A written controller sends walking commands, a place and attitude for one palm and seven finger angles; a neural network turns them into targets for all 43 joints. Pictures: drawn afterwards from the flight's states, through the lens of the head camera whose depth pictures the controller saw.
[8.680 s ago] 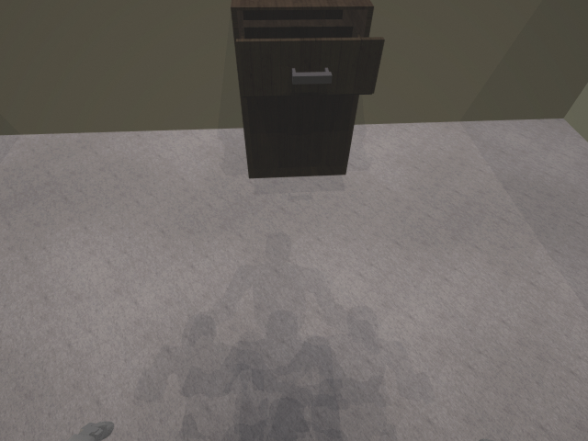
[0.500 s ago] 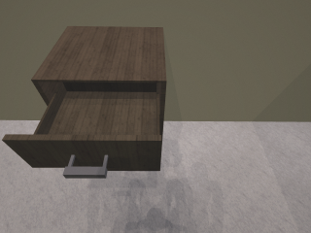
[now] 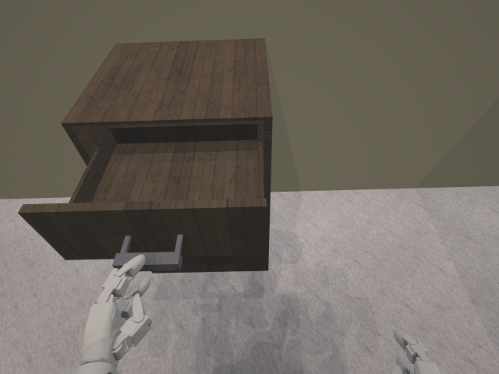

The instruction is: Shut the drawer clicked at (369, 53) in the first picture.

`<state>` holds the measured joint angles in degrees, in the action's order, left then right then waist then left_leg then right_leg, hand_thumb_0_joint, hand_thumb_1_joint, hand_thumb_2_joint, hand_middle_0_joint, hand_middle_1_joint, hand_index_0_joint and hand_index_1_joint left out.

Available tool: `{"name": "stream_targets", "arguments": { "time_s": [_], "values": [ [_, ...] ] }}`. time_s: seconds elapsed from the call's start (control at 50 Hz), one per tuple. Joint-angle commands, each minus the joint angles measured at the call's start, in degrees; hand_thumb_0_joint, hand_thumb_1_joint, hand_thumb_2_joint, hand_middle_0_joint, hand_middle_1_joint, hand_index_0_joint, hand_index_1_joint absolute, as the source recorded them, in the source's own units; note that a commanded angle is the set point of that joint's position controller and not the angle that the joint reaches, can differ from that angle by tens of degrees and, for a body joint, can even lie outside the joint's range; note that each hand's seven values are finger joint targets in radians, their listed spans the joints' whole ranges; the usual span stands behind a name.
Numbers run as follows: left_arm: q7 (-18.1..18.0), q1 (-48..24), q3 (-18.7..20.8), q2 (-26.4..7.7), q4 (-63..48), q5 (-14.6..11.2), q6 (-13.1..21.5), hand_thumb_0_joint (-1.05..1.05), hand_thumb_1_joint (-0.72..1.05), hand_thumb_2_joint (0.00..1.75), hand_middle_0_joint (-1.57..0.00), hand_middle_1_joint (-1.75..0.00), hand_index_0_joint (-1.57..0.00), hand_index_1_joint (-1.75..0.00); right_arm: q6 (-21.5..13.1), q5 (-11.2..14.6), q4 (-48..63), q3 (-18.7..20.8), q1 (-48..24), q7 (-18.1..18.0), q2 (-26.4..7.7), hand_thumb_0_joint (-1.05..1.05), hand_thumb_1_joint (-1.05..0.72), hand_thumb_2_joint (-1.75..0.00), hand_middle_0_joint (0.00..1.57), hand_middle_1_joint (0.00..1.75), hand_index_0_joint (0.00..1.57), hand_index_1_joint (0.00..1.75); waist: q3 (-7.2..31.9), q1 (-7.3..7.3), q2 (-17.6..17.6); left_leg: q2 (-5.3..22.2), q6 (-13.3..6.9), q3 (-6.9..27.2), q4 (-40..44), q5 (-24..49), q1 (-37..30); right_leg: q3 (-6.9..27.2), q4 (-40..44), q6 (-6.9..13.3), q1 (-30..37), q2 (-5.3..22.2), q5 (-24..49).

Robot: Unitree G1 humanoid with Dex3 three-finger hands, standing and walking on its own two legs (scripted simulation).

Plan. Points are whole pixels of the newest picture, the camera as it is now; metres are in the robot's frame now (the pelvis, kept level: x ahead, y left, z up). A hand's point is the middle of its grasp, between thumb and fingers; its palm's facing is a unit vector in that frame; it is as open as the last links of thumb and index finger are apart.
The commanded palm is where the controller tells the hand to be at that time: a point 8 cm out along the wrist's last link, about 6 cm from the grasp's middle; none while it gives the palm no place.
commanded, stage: raise the hand and make a fist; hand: left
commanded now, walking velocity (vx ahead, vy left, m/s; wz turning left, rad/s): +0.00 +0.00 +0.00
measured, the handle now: (151, 251) +0.36 +0.21 -0.04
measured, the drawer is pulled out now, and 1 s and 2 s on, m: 0.26 0.26 0.26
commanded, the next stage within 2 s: bring the fist close to the handle in 1.66 s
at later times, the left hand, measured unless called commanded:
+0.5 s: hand (156, 352) +0.17 +0.14 +0.00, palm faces -0.06 -1.00 +0.00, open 4.3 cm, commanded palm +0.14 +0.21 +0.01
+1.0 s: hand (139, 344) +0.17 +0.16 +0.04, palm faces +0.04 -1.00 -0.01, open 3.1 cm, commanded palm +0.13 +0.21 +0.04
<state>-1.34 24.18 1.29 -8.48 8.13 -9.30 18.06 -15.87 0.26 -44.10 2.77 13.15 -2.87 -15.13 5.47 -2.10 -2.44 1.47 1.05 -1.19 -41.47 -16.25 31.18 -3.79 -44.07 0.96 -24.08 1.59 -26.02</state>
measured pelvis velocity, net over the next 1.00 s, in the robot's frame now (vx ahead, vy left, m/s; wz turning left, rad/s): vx -0.02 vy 0.02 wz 0.00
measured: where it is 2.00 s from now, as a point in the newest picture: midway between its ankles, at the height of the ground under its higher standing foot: outside the picture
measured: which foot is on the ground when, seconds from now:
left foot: down 0.00-1.00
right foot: down 0.00-1.00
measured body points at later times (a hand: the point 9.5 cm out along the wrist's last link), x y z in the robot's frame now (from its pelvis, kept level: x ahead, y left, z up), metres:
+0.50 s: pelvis -0.04 +0.00 -0.06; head +0.00 +0.00 +0.39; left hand +0.17 +0.20 +0.01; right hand +0.14 -0.20 -0.14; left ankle +0.05 +0.13 -0.71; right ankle -0.04 -0.10 -0.71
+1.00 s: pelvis -0.02 +0.02 -0.04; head +0.02 +0.02 +0.41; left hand +0.16 +0.21 +0.04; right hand +0.19 -0.21 -0.10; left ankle +0.05 +0.13 -0.71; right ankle -0.04 -0.10 -0.71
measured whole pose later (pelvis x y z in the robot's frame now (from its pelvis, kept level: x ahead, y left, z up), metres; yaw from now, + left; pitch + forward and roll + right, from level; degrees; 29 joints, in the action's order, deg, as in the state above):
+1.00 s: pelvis -0.02 +0.02 -0.04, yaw +0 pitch +10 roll -2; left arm 3.2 35.2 -1.6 -9.1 -16.3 -9.7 20.6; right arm -8.5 1.3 -26.5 -0.4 11.8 -2.0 -11.9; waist 7.1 -0.2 -2.5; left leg 2.6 -0.1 0.5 -59.9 -23.4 46.4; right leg -4.7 -59.0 0.2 -36.8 0.7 -31.9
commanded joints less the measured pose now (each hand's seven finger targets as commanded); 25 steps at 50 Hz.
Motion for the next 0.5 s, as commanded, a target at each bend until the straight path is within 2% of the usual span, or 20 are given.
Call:
{"name": "stream_targets", "arguments": {
  "time_s": [0.0, 0.02, 0.04, 0.06, 0.08, 0.1, 0.12, 0.14, 0.18, 0.2, 0.22, 0.24, 0.26, 0.3, 0.32, 0.38, 0.4, 0.42, 0.48],
  "values": [
    [13.21, 16.45, 3.01, 0.67, -1.44, -3.15, 16.5, 0.0, 0.9, 0.9, -0.46, -0.58, -0.46, -0.58, -2.42, 0.15, 13.61, 3.07, -8.06, 2.79, -4.6, 0.0, -0.9, -0.9, 0.2, 0.3, 0.2, 0.3, 4.22, 6.29, 10.98, -2.0, -0.29, 0.47, -8.12, 4.14, 6.78, 0.63, -4.89, -0.21, -12.82, -0.79, 16.54],
    [14.55, 15.03, 5.74, -2.16, -4.5, -3.12, 18.88, 0.0, 0.9, 0.9, -0.48, -0.6, -0.48, -0.6, -1.64, 0.05, 15.85, 3.44, -8.69, 3.28, -4.6, 0.0, -0.9, -0.9, 0.2, 0.3, 0.2, 0.3, 7.65, 6.64, 7.37, -2.23, -0.47, -0.4, -10.21, 4.17, 7.7, 0.99, -7.32, 0.25, -12.96, -0.65, 16.06],
    [14.53, 14.32, 7.05, -3.82, -6.7, -2.86, 18.74, 0.0, 0.9, 0.9, -0.5, -0.62, -0.5, -0.62, -0.51, 0.03, 18.64, 3.5, -9.93, 3.27, -4.63, 0.0, -0.9, -0.9, 0.2, 0.3, 0.2, 0.3, 8.92, 6.96, 5.54, -2.42, -0.94, -1.39, -11.42, 2.97, 8.7, 1.88, -8.08, 0.38, -13.14, -0.54, 13.94],
    [14.03, 13.14, 7.14, -4.34, -8.93, -2.47, 17.18, 0.0, 0.9, 0.9, -0.52, -0.65, -0.52, -0.65, 0.83, 0.35, 20.93, 3.26, -10.91, 3.0, -4.43, 0.0, -0.9, -0.9, 0.2, 0.3, 0.2, 0.3, 9.28, 6.94, 3.2, -2.45, -1.24, -2.13, -11.99, 0.82, 9.25, 2.12, -8.51, 0.56, -14.22, -0.65, 10.01],
    [13.11, 9.71, 5.66, -3.91, -12.62, -2.38, 15.35, 0.0, 0.9, 0.9, -0.54, -0.67, -0.54, -0.67, 2.07, 0.5, 23.45, 2.67, -11.48, 2.63, -4.29, 0.0, -0.9, -0.9, 0.2, 0.3, 0.2, 0.3, 9.43, 6.31, 3.45, -2.66, -1.67, -1.9, -12.57, -1.74, 10.35, 3.0, -8.25, 0.44, -15.28, -0.59, 6.33],
    [11.58, 6.64, 6.28, -5.56, -14.96, -1.72, 13.57, 0.0, 0.9, 0.9, -0.56, -0.69, -0.56, -0.69, 3.29, 0.79, 24.07, 2.47, -11.33, 2.17, -4.21, 0.0, -0.9, -0.9, 0.2, 0.3, 0.2, 0.3, 7.56, 5.7, 1.5, -2.34, -1.78, -1.45, -12.99, -4.57, 11.29, 4.11, -7.41, 0.52, -17.53, -0.7, 1.99],
    [10.22, 2.38, 4.32, -4.46, -19.82, -1.77, 12.61, 0.0, 0.9, 0.9, -0.58, -0.71, -0.58, -0.71, 3.95, 0.86, 25.91, 1.97, -10.94, 1.71, -3.92, 0.0, -0.9, -0.9, 0.2, 0.3, 0.2, 0.3, 8.12, 4.38, 1.07, -2.27, -2.17, -0.89, -13.66, -6.72, 11.3, 4.93, -6.94, 0.47, -18.79, -0.68, -1.54],
    [8.73, 0.19, 4.53, -4.8, -22.65, -1.53, 12.52, 0.0, 0.9, 0.9, -0.6, -0.73, -0.6, -0.73, 4.25, 0.87, 26.15, 1.81, -9.6, 1.23, -3.53, 0.0, -0.9, -0.9, 0.2, 0.3, 0.2, 0.3, 8.36, 3.68, -0.17, -1.74, -2.4, -0.16, -14.2, -7.79, 10.67, 5.35, -6.56, 0.57, -19.91, -0.92, -3.55],
    [6.89, -2.15, 3.95, -4.89, -30.29, -1.47, 14.23, 0.0, 0.9, 0.9, -0.64, -0.78, -0.64, -0.78, 4.3, 0.52, 26.42, 1.37, -6.85, 0.5, -2.99, 0.0, -0.9, -0.9, 0.2, 0.3, 0.2, 0.3, 11.36, 2.41, -3.1, -0.92, -2.91, 0.92, -15.55, -6.23, 8.58, 4.98, -7.04, 0.76, -20.72, -1.45, -2.04],
    [6.54, -4.86, 3.73, -5.87, -33.34, -1.29, 15.09, 0.0, 0.9, 0.9, -0.66, -0.8, -0.66, -0.8, 4.2, 0.19, 26.03, 1.14, -5.4, 0.12, -3.24, 0.0, -0.9, -0.9, 0.2, 0.3, 0.2, 0.3, 12.9, 0.92, -1.33, -0.44, -3.17, 1.68, -16.27, -5.93, 8.35, 4.21, -7.65, 0.5, -21.86, -1.97, -1.44],
    [7.07, -5.29, 2.24, -4.8, -34.19, -1.46, 15.9, 0.0, 0.9, 0.9, -0.68, -0.82, -0.68, -0.82, 3.79, 0.1, 25.8, 0.9, -5.24, -0.18, -3.06, 0.0, -0.9, -0.9, 0.2, 0.3, 0.2, 0.3, 13.13, 0.41, -2.09, -0.29, -3.21, 2.05, -16.79, -4.96, 7.85, 4.17, -7.78, 0.57, -22.33, -2.17, -0.53],
    [8.09, -5.28, -0.09, -3.53, -33.3, -1.72, 16.26, 0.0, 0.9, 0.9, -0.7, -0.84, -0.7, -0.84, 3.16, 0.11, 25.22, 0.37, -5.09, -0.22, -3.13, 0.0, -0.9, -0.9, 0.2, 0.3, 0.2, 0.3, 11.55, -0.64, -2.92, -0.15, -3.24, 2.55, -17.11, -5.11, 7.96, 3.79, -7.7, 0.53, -23.63, -2.33, -0.5],
    [9.37, -6.08, -0.81, -3.61, -32.54, -1.97, 16.17, 0.0, 0.9, 0.9, -0.72, -0.86, -0.72, -0.86, 2.48, 0.13, 24.63, 0.03, -4.84, -0.32, -3.52, 0.0, -0.9, -0.9, 0.2, 0.3, 0.2, 0.3, 10.98, -1.17, -2.76, -0.03, -3.21, 2.99, -17.23, -5.62, 8.51, 3.39, -7.73, 0.47, -24.17, -2.39, -1.02],
    [11.85, -4.69, -2.1, -3.52, -27.69, -2.17, 13.74, 0.0, 0.9, 0.9, -0.76, -0.91, -0.76, -0.91, 1.5, 0.57, 23.64, -0.52, -5.36, -0.67, -4.13, 0.0, -0.9, -0.9, 0.2, 0.3, 0.2, 0.3, 8.76, -1.77, -0.64, 0.15, -3.27, 3.61, -17.21, -7.62, 9.91, 3.65, -6.55, 0.23, -24.86, -2.52, -3.64],
    [12.9, -3.86, -2.35, -3.37, -26.19, -2.66, 11.93, 0.0, 0.9, 0.9, -0.78, -0.93, -0.78, -0.93, 1.28, 0.7, 23.81, -0.71, -5.13, -0.81, -4.23, 0.0, -0.9, -0.9, 0.2, 0.3, 0.2, 0.3, 8.37, -1.54, 0.69, -0.06, -3.17, 3.66, -16.93, -8.74, 11.09, 4.12, -5.44, -0.04, -24.06, -2.2, -5.5],
    [13.6, 0.32, 0.81, -5.4, -23.62, -3.58, 5.79, 0.0, 0.9, 0.9, -0.84, -0.99, -0.84, -0.99, 1.4, 1.39, 24.23, -0.83, -5.66, -1.38, -4.1, 0.0, -0.9, -0.9, 0.2, 0.3, 0.2, 0.3, 9.18, 0.64, 3.09, -0.48, -2.97, 3.46, -15.02, -9.55, 11.54, 5.11, -2.72, -0.33, -20.36, -1.55, -9.32],
    [12.7, 2.91, 3.8, -6.99, -21.29, -3.58, 3.75, 0.0, 0.9, 0.9, -0.86, -1.01, -0.86, -1.01, 1.75, 1.59, 23.88, -0.66, -6.99, -1.44, -3.91, 0.0, -0.9, -0.9, 0.2, 0.3, 0.2, 0.3, 8.9, 2.01, 3.41, -0.56, -2.86, 3.46, -14.2, -9.22, 11.46, 5.02, -2.22, -0.28, -19.1, -1.65, -9.65],
    [11.88, 3.02, 3.34, -6.23, -24.75, -3.69, 2.94, 0.0, 0.9, 0.9, -0.88, -1.04, -0.88, -1.04, 1.96, 1.57, 24.74, -0.99, -6.41, -1.32, -3.67, 0.0, -0.9, -0.9, 0.2, 0.3, 0.2, 0.3, 10.87, 2.53, 2.13, -0.75, -2.93, 3.24, -13.27, -7.92, 9.97, 4.48, -2.49, -0.26, -17.66, -1.36, -8.3],
    [7.69, 3.2, 5.44, -6.41, -28.87, -3.77, 2.83, 0.0, 0.9, 0.9, -0.94, -1.1, -0.94, -1.1, 2.12, 1.27, 24.56, -0.81, -6.43, -1.29, -2.69, 0.0, -0.9, -0.9, 0.2, 0.3, 0.2, 0.3, 10.63, 3.12, 2.67, -0.51, -2.75, 3.04, -11.54, -6.42, 8.01, 2.78, -2.78, -0.23, -16.73, -1.57, -6.19]
  ]
}}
